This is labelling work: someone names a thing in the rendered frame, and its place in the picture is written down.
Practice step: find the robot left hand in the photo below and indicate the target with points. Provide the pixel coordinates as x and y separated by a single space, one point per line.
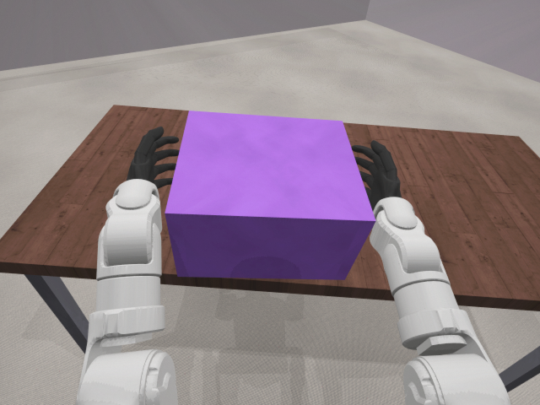
143 164

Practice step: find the right robot upper arm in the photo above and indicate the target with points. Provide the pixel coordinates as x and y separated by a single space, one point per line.
454 379

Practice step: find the left robot upper arm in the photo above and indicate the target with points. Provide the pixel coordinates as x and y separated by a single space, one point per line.
146 377

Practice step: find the table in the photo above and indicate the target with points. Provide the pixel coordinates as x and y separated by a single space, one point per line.
477 195

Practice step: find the carton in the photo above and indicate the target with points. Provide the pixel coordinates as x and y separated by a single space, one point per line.
266 197

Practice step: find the right robot forearm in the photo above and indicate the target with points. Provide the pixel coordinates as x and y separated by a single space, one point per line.
430 319

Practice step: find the left robot forearm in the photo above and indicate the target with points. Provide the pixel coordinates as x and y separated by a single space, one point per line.
129 267

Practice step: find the robot right hand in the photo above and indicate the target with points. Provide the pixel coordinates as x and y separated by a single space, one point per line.
383 180

